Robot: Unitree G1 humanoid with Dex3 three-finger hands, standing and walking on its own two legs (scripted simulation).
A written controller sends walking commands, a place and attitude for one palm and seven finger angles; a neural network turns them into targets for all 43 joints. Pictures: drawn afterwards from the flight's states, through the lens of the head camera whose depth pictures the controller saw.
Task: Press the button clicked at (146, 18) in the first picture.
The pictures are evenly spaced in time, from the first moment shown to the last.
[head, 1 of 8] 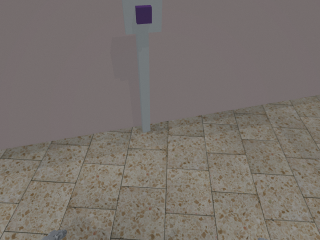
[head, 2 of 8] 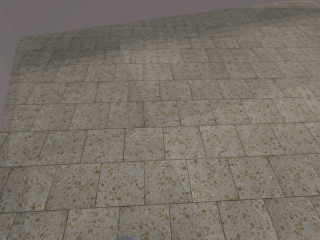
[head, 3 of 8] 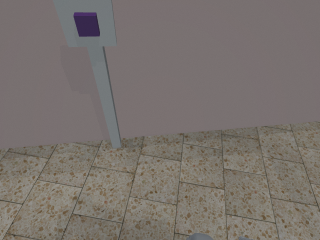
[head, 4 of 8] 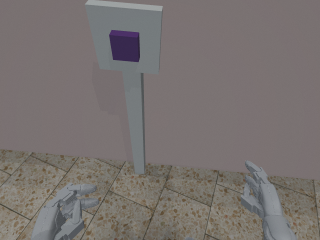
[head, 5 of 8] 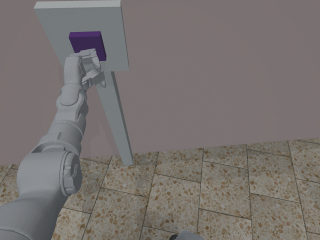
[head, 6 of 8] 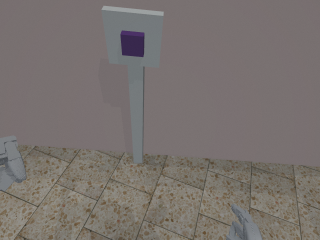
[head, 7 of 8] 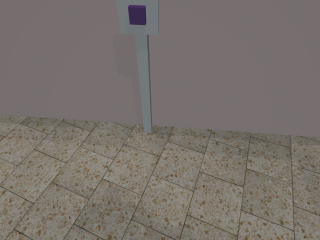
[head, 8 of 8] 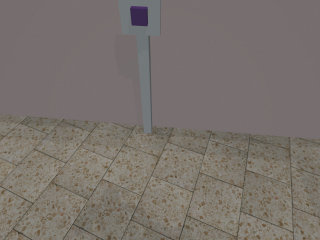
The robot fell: no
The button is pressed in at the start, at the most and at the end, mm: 0 12 0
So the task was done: yes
